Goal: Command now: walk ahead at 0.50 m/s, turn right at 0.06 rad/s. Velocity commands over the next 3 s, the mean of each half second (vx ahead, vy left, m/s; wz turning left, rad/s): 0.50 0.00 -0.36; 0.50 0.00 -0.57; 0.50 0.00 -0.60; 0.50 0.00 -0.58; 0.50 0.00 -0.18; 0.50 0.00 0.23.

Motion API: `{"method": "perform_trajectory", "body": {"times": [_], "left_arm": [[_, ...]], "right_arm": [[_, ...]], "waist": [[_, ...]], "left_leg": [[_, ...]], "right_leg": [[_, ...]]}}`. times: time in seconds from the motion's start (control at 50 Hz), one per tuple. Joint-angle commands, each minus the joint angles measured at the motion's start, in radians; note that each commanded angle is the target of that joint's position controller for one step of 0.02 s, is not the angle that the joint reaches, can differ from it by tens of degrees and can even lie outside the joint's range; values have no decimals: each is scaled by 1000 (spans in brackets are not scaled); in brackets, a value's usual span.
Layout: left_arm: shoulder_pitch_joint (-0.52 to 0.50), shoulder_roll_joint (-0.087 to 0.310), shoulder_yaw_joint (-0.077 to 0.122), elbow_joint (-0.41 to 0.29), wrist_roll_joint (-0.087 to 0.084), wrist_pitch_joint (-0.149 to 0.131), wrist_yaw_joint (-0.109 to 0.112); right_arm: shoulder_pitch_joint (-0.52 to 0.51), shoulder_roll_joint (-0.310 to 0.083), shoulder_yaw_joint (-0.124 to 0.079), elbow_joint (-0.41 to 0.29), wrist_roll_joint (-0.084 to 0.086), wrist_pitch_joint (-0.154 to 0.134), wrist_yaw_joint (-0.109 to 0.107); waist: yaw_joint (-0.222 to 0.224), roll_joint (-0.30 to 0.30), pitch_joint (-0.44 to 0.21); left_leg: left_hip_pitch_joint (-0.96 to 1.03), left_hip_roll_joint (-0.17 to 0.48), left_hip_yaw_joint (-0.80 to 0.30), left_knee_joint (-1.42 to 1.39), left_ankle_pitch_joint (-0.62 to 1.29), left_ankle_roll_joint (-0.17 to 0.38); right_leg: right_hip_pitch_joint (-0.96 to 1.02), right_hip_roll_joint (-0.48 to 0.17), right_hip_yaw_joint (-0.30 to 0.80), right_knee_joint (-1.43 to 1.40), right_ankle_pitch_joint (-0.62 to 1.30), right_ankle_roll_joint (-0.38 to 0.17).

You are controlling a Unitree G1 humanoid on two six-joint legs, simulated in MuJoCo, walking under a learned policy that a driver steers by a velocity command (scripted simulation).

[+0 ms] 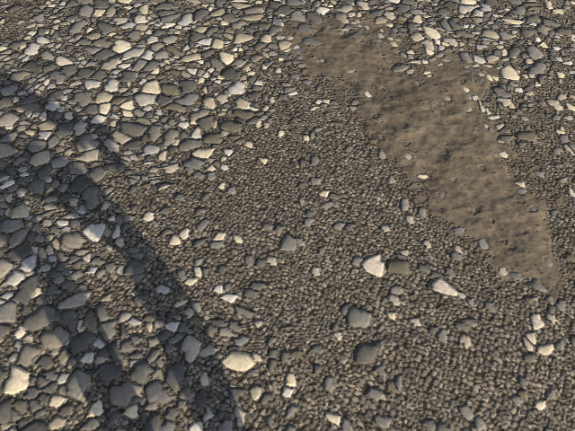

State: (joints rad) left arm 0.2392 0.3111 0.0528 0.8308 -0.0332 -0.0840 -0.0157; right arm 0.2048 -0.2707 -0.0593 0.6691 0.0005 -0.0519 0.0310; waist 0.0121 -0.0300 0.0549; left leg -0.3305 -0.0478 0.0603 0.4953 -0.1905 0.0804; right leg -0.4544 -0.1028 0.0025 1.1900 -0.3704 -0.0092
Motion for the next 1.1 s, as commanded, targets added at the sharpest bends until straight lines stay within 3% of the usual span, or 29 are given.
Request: {"method": "perform_trajectory", "body": {"times": [0.02,0.1,0.18,0.28,0.34,0.36,0.38,0.4,0.42,0.44,0.46,0.48,0.5,0.52,0.54,0.6,0.68,0.72,0.76,0.8,0.84,0.86,0.88,0.9,0.92,0.94,0.96,1.02,1.1], "left_arm": [[52,88,25,-37,2,15,2],[-19,59,24,-55,6,33,10],[-111,27,12,-81,12,20,-11],[-233,7,-2,-154,15,16,-44],[-209,36,11,-185,13,20,-61],[-154,59,24,-182,13,24,-60],[-41,101,45,-163,11,28,-55],[117,159,76,-132,11,31,-40],[207,269,105,-121,14,38,-18],[188,261,94,-143,10,28,-21],[182,191,74,-145,16,24,-22],[133,153,65,-148,14,19,-20],[65,127,55,-159,11,18,-19],[15,94,45,-176,18,17,-15],[-9,86,40,-193,27,18,-11],[-10,121,51,-196,24,14,5],[37,146,60,-180,10,28,25],[77,151,61,-169,9,37,28],[102,144,61,-161,4,43,30],[98,140,61,-162,7,46,33],[72,113,54,-173,12,48,32],[71,59,35,-186,20,44,28],[175,-15,12,-211,18,36,28],[219,30,11,-226,-6,30,27],[156,121,33,-208,-10,34,29],[69,139,40,-223,2,40,29],[28,127,42,-235,13,43,27],[32,76,41,-244,3,57,13],[-28,38,29,-272,12,68,10]], "right_arm": [[20,-111,-33,-31,-10,-42,-6],[40,-117,-37,16,-23,-61,-21],[47,-130,-37,40,-17,-60,-34],[127,-155,-48,96,1,-30,-43],[105,-190,-58,94,8,-2,-58],[96,-204,-61,90,9,7,-66],[84,-213,-61,88,10,15,-71],[65,-208,-56,82,14,13,-76],[152,-104,-24,43,-15,-8,-66],[157,-67,2,25,-14,-49,-46],[39,-144,-18,2,27,-79,-26],[-15,-145,-14,-20,41,-95,-20],[-26,-137,-14,-16,21,-98,-27],[-17,-151,-24,-10,-1,-90,-32],[4,-149,-27,-8,-7,-77,-32],[12,-111,-17,-13,-17,-48,-39],[-144,-66,5,-48,-14,-50,-35],[-201,-76,4,-60,0,-57,-25],[-219,-103,-5,-69,8,-66,-17],[-196,-133,-19,-68,11,-75,-11],[-78,-159,-39,-37,9,-85,-15],[39,-198,-54,-25,-9,-91,-22],[157,-284,-73,-12,-31,-86,-29],[204,-274,-76,20,-10,-74,-19],[149,-183,-53,-2,-1,-69,-21],[107,-147,-41,-6,-4,-60,-26],[67,-126,-31,-3,-11,-55,-27],[32,-95,-22,16,-11,-59,-32],[46,-144,-39,54,-10,-65,-34]], "waist": [[2,97,-109],[-11,76,-33],[-48,75,-1],[-98,61,44],[-55,108,-12],[-19,133,-58],[46,137,-122],[139,100,-202],[102,-124,-319],[71,-167,-461],[125,-76,-391],[101,-25,-254],[48,47,-156],[12,38,-114],[-15,14,-100],[-35,-3,-83],[27,-44,-68],[57,-60,-76],[60,-70,-78],[36,-90,-78],[-35,-103,-109],[-92,-53,-209],[-76,178,-355],[-66,384,-380],[-93,234,-246],[-99,156,-156],[-81,117,-95],[-39,160,-52],[-39,112,-34]], "left_leg": [[184,288,-254,-306,217,174],[184,264,-93,-358,284,139],[218,240,27,-381,283,89],[416,306,73,-316,415,77],[488,321,109,-166,817,48],[493,318,119,-71,982,35],[457,303,130,87,1047,17],[318,260,148,322,920,-20],[-83,139,134,701,251,-83],[-347,-38,-86,934,-404,-106],[-460,32,-193,959,-350,-79],[-481,77,-175,881,-264,-60],[-442,117,-160,775,-209,-62],[-371,144,-155,701,-173,-72],[-313,153,-154,673,-151,-85],[-269,149,-117,530,-87,-137],[-191,91,-95,197,193,-164],[-152,58,-97,101,262,-166],[-140,51,-126,37,241,-152],[-109,53,-145,5,173,-124],[50,55,-125,-47,138,-76],[253,157,-209,-34,102,-23],[597,386,-559,-73,-26,102],[668,497,-907,-175,-313,189],[566,451,-801,-208,-419,150],[451,405,-630,-204,-323,108],[343,360,-511,-221,-187,94],[216,297,-309,-286,0,84],[231,322,-181,-332,154,116]], "right_leg": [[-143,-66,68,-23,108,12],[-243,-35,113,-178,297,41],[-215,-3,54,-423,510,29],[-297,20,-9,-562,428,-17],[-209,86,-89,-576,267,-68],[-126,124,-117,-564,212,-90],[26,160,-125,-578,199,-120],[290,167,-75,-655,274,-164],[685,-80,338,-644,288,-306],[880,-238,834,-816,168,-455],[848,-214,734,-870,119,-394],[704,-176,592,-881,145,-349],[538,-131,485,-892,240,-316],[419,-99,411,-912,341,-301],[339,-76,380,-935,390,-300],[214,-40,290,-962,517,-301],[151,39,208,-935,416,-229],[173,27,247,-916,343,-212],[230,0,313,-867,281,-200],[279,-30,384,-810,249,-181],[267,0,393,-707,272,-144],[201,55,336,-510,241,-107],[-73,190,198,-170,-55,-38],[-306,171,160,51,-239,-15],[-364,115,182,134,-150,-6],[-360,83,143,139,-69,-2],[-330,55,133,99,-11,0],[-245,6,110,9,57,4],[-298,-11,98,-123,152,28]]}}
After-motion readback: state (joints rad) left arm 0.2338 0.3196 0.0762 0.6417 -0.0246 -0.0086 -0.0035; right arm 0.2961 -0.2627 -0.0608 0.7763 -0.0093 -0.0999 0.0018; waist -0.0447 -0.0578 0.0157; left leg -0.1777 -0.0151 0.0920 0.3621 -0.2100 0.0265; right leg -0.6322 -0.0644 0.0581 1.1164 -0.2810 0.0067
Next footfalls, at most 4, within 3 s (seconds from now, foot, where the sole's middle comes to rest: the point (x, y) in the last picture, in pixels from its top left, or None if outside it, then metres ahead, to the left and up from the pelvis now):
0.40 right None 0.38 -0.16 -0.77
0.86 left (315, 325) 0.71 -0.05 -0.77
1.38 right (463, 308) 0.77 -0.44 -0.77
1.86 left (478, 210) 1.10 -0.54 -0.77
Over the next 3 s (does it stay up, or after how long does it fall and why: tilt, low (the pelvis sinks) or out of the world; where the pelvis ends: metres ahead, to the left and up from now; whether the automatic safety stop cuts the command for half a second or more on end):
stays up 1.14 -1.02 -0.01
